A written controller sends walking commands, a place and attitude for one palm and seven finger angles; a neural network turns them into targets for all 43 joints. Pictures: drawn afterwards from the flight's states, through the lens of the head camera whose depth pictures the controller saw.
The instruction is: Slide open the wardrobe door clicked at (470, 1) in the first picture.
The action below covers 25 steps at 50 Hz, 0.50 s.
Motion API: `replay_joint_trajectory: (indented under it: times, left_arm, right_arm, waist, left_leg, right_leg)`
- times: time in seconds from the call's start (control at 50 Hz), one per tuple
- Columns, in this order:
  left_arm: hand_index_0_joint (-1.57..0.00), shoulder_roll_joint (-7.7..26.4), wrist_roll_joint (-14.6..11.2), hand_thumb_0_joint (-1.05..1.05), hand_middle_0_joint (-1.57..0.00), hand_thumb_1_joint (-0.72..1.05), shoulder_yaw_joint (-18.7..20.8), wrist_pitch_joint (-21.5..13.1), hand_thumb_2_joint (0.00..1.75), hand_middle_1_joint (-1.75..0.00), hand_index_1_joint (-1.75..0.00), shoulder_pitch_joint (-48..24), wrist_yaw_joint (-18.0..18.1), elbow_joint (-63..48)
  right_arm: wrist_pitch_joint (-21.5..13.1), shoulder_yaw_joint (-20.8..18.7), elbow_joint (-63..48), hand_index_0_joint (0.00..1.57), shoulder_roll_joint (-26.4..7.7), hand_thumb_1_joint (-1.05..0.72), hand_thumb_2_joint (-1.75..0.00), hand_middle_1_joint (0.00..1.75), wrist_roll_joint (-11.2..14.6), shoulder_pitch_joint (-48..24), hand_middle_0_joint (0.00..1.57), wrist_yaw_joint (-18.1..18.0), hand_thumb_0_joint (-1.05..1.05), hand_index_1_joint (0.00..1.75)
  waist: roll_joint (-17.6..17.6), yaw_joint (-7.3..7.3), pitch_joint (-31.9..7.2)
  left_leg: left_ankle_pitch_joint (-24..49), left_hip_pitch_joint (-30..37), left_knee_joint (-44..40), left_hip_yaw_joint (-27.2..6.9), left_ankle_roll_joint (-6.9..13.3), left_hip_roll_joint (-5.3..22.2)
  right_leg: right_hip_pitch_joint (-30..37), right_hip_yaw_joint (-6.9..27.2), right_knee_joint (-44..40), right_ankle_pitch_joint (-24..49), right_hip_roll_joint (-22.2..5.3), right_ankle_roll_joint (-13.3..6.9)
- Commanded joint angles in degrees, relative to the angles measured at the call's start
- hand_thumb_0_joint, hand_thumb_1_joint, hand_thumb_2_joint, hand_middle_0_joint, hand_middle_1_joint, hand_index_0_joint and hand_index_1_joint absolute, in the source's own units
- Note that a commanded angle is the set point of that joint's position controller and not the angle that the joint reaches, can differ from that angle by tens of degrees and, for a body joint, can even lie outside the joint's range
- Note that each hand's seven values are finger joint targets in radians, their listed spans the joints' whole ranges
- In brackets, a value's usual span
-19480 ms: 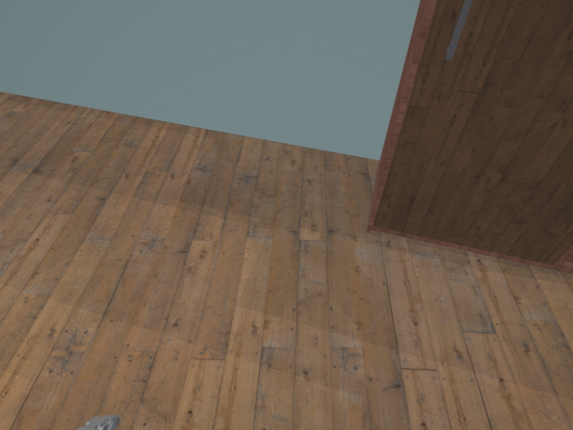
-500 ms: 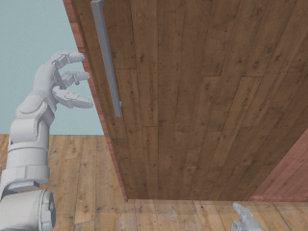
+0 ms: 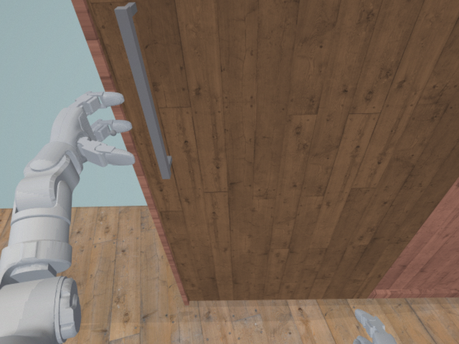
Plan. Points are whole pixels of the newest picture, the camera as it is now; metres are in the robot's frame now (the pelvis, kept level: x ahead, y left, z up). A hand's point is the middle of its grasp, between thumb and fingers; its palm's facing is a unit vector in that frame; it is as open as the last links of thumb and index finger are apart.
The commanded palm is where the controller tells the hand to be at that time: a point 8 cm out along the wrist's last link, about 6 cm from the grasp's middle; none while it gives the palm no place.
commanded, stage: move the hooked fingers beside the handle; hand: left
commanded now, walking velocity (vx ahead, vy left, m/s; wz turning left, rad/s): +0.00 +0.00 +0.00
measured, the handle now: (151, 105) +0.45 +0.17 +0.23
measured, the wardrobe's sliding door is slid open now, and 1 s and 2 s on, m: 0.00 0.00 0.00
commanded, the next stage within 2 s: none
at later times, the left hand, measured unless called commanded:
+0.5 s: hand (119, 129) +0.39 +0.21 +0.22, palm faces +0.05 -1.00 -0.01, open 14.0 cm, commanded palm +0.37 +0.27 +0.22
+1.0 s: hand (112, 131) +0.39 +0.22 +0.22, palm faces +0.09 -1.00 -0.01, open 14.0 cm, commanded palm +0.36 +0.27 +0.21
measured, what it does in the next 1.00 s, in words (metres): stands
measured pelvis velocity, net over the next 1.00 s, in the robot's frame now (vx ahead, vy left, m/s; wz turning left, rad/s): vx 0.00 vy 0.00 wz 0.00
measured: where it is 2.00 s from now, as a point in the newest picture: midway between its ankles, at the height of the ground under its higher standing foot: outside the picture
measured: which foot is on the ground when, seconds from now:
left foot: down 0.00-1.00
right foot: down 0.00-1.00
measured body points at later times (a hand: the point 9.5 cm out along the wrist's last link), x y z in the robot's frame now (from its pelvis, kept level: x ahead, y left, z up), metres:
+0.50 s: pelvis +0.00 +0.00 +0.00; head -0.02 -0.01 +0.45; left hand +0.38 +0.26 +0.22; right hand +0.15 -0.24 -0.10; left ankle +0.01 +0.11 -0.74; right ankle -0.03 -0.08 -0.74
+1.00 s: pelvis +0.00 +0.00 +0.00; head -0.03 -0.01 +0.45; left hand +0.38 +0.27 +0.22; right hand +0.16 -0.23 -0.09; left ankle +0.01 +0.11 -0.74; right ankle -0.03 -0.08 -0.74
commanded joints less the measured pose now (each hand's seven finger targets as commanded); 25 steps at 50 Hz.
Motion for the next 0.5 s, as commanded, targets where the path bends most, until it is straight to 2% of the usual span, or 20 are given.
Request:
replay_joint_trajectory:
  times: [0.0,0.02,0.06,0.1,0.16,0.18,0.2,0.22,0.24,0.26,0.28,0.3,0.32,0.38,0.4,0.42,0.44,0.46,0.48]
  left_arm:
    - [-0.30,15.29,-0.81,0.00,-0.30,-0.50,5.03,-6.49,0.30,-1.20,-1.20,-25.82,1.21,-18.78]
    - [-0.30,16.59,-0.67,0.00,-0.30,-0.50,6.24,-7.69,0.30,-1.20,-1.20,-28.16,1.84,-21.44]
    - [-0.30,16.79,-0.19,0.00,-0.30,-0.50,6.33,-9.23,0.30,-1.20,-1.20,-31.37,2.63,-22.90]
    - [-0.30,17.54,-0.11,0.00,-0.30,-0.50,6.82,-9.45,0.30,-1.20,-1.20,-29.54,2.55,-21.32]
    - [-0.30,15.52,0.07,0.00,-0.30,-0.50,5.03,-6.26,0.30,-1.20,-1.20,-27.13,1.46,-11.24]
    - [-0.30,13.76,0.27,0.00,-0.30,-0.50,2.82,-5.23,0.30,-1.20,-1.20,-27.53,0.82,-9.56]
    - [-0.30,12.88,0.43,0.00,-0.30,-0.50,2.32,-4.16,0.30,-1.20,-1.20,-24.99,0.41,-7.46]
    - [-0.30,11.11,0.34,0.00,-0.30,-0.50,0.33,-3.32,0.30,-1.20,-1.20,-25.31,-0.11,-6.36]
    - [-0.30,12.18,0.24,0.00,-0.30,-0.50,1.32,-2.76,0.30,-1.20,-1.20,-24.40,-0.27,-5.64]
    - [-0.30,11.14,0.02,0.00,-0.30,-0.50,0.05,-2.74,0.30,-1.20,-1.20,-25.72,-0.62,-5.90]
    - [-0.30,11.87,-0.22,0.00,-0.30,-0.50,0.88,-3.26,0.30,-1.20,-1.20,-26.32,-0.68,-7.56]
    - [-0.30,10.90,-0.69,0.00,-0.30,-0.50,0.15,-4.12,0.30,-1.20,-1.20,-25.70,-0.70,-8.89]
    - [-0.30,12.30,-1.22,0.00,-0.30,-0.50,1.77,-5.20,0.30,-1.20,-1.20,-27.24,-0.39,-10.85]
    - [-0.30,13.41,-1.29,0.00,-0.30,-0.50,2.98,-8.80,0.30,-1.20,-1.20,-32.72,0.76,-17.68]
    - [-0.30,15.33,-1.14,0.00,-0.30,-0.50,4.19,-9.90,0.30,-1.20,-1.20,-32.78,1.63,-19.44]
    - [-0.30,14.70,-0.82,0.00,-0.30,-0.50,3.88,-10.47,0.30,-1.20,-1.20,-34.65,2.28,-20.63]
    - [-0.30,15.12,-0.42,0.00,-0.30,-0.50,5.05,-10.43,0.30,-1.20,-1.20,-33.07,3.01,-20.46]
    - [-0.30,13.73,-0.13,0.00,-0.30,-0.50,4.13,-9.98,0.30,-1.20,-1.20,-31.78,3.33,-19.37]
    - [-0.30,13.81,0.10,0.00,-0.30,-0.50,4.96,-8.81,0.30,-1.20,-1.20,-28.59,3.68,-16.28]
  right_arm:
    - [-3.17,-2.41,-9.96,0.20,-6.41,-0.90,-0.90,0.30,-0.26,-7.41,0.20,-0.53,0.00,0.30]
    - [-3.31,-2.29,-10.09,0.20,-6.27,-0.90,-0.90,0.30,-0.40,-7.64,0.20,-0.58,0.00,0.30]
    - [-3.49,-2.01,-9.54,0.20,-5.84,-0.90,-0.90,0.30,-0.62,-7.39,0.20,-0.68,0.00,0.30]
    - [-3.45,-2.08,-9.08,0.20,-6.09,-0.90,-0.90,0.30,-0.65,-7.21,0.20,-0.80,0.00,0.30]
    - [-3.16,-1.73,-7.70,0.20,-6.29,-0.90,-0.90,0.30,-0.35,-6.77,0.20,-1.31,0.00,0.30]
    - [-3.04,-1.65,-7.41,0.20,-6.50,-0.90,-0.90,0.30,-0.17,-6.62,0.20,-1.38,0.00,0.30]
    - [-2.88,-2.02,-7.58,0.20,-6.73,-0.90,-0.90,0.30,-0.10,-6.25,0.20,-1.30,0.00,0.30]
    - [-2.85,-1.84,-7.77,0.20,-6.68,-0.90,-0.90,0.30,0.10,-6.33,0.20,-1.29,0.00,0.30]
    - [-2.81,-1.99,-7.98,0.20,-6.88,-0.90,-0.90,0.30,0.05,-5.90,0.20,-1.27,0.00,0.30]
    - [-2.77,-1.98,-8.00,0.20,-6.91,-0.90,-0.90,0.30,0.10,-5.97,0.20,-1.22,0.00,0.30]
    - [-2.79,-2.16,-8.40,0.20,-6.89,-0.90,-0.90,0.30,-0.01,-5.66,0.20,-1.12,0.00,0.30]
    - [-2.89,-2.30,-8.96,0.20,-6.84,-0.90,-0.90,0.30,-0.04,-6.03,0.20,-1.09,0.00,0.30]
    - [-3.10,-2.27,-9.14,0.20,-6.75,-0.90,-0.90,0.30,-0.14,-6.02,0.20,-1.03,0.00,0.30]
    - [-3.71,-2.12,-9.40,0.20,-6.17,-0.90,-0.90,0.30,-0.44,-6.58,0.20,-0.99,0.00,0.30]
    - [-3.69,-2.19,-9.34,0.20,-6.25,-0.90,-0.90,0.30,-0.52,-6.51,0.20,-0.98,0.00,0.30]
    - [-3.87,-1.93,-9.10,0.20,-6.17,-0.90,-0.90,0.30,-0.72,-6.68,0.20,-0.90,0.00,0.30]
    - [-3.98,-1.99,-8.96,0.20,-5.95,-0.90,-0.90,0.30,-0.83,-6.62,0.20,-0.75,0.00,0.30]
    - [-3.88,-1.84,-8.69,0.20,-5.84,-0.90,-0.90,0.30,-0.82,-6.73,0.20,-0.65,0.00,0.30]
    - [-3.58,-1.89,-8.37,0.20,-5.83,-0.90,-0.90,0.30,-0.79,-6.75,0.20,-0.62,0.00,0.30]
  waist:
    - [-3.34,0.80,-14.21]
    - [-1.40,0.82,-16.16]
    - [0.67,0.22,-17.00]
    - [-0.83,0.29,-16.69]
    - [-1.31,-0.40,-10.39]
    - [0.34,-0.93,-8.98]
    - [-0.77,-0.65,-9.38]
    - [-0.64,-1.03,-8.39]
    - [-0.96,-0.56,-9.40]
    - [-1.25,-1.23,-9.15]
    - [-2.13,-0.80,-11.52]
    - [-2.79,-0.73,-12.03]
    - [-3.94,-0.52,-13.14]
    - [-1.67,-0.32,-17.28]
    - [-1.42,-0.08,-17.71]
    - [-0.03,-0.16,-18.11]
    - [0.44,0.39,-18.69]
    - [0.36,0.39,-17.27]
    - [0.39,1.00,-15.53]
  left_leg:
    - [13.02,9.16,-0.31,-2.81,2.31,0.51]
    - [13.78,9.99,-0.17,-2.95,2.35,0.29]
    - [14.73,11.30,0.01,-2.96,2.31,0.21]
    - [14.43,10.94,-0.13,-2.74,2.32,0.50]
    - [9.71,7.63,-0.79,-2.55,2.24,0.36]
    - [9.27,7.19,-0.82,-2.66,2.09,0.39]
    - [9.35,7.54,-0.59,-2.52,2.12,0.45]
    - [8.67,6.87,-0.78,-2.91,2.04,0.43]
    - [8.94,6.89,-0.62,-3.29,2.02,0.42]
    - [9.23,6.98,-0.43,-3.29,2.07,0.43]
    - [10.00,7.76,-0.29,-3.63,1.98,0.45]
    - [10.86,8.36,-0.15,-3.34,2.11,0.57]
    - [10.84,8.34,-0.22,-3.79,2.17,0.41]
    - [13.50,11.49,0.15,-3.92,2.15,0.44]
    - [13.82,12.03,-0.04,-3.90,2.09,0.69]
    - [14.43,12.50,-0.19,-4.21,2.03,0.53]
    - [15.28,12.83,-0.22,-4.17,1.95,0.57]
    - [15.20,12.36,-0.59,-4.21,1.73,0.71]
    - [14.57,11.27,-0.77,-3.91,1.67,0.73]
  right_leg:
    - [0.08,3.45,-3.18,21.19,-2.54,1.98]
    - [1.04,3.76,-2.93,21.93,-2.57,1.83]
    - [1.32,3.87,-2.92,22.45,-2.43,1.66]
    - [1.72,3.86,-3.20,22.54,-2.46,1.93]
    - [-1.58,3.86,-4.32,18.52,-2.55,2.16]
    - [-2.63,3.77,-4.34,17.96,-2.68,2.07]
    - [-2.94,3.63,-4.43,17.86,-2.71,2.23]
    - [-3.76,3.32,-4.38,16.94,-2.73,2.13]
    - [-3.63,3.30,-4.24,16.98,-2.65,1.92]
    - [-4.03,3.27,-4.24,17.35,-2.65,1.94]
    - [-3.16,2.99,-3.76,17.71,-2.46,1.71]
    - [-2.78,3.05,-3.79,18.51,-2.46,1.82]
    - [-2.07,3.09,-3.65,18.73,-2.36,1.76]
    - [-0.66,3.26,-2.99,20.17,-2.06,1.43]
    - [-0.38,3.18,-3.24,19.67,-2.03,1.53]
    - [0.02,3.13,-2.96,19.90,-1.97,1.27]
    - [0.55,3.14,-2.82,20.50,-1.98,1.16]
    - [0.19,2.80,-2.80,20.03,-1.91,1.09]
    - [-0.18,2.77,-3.02,19.55,-1.90,1.05]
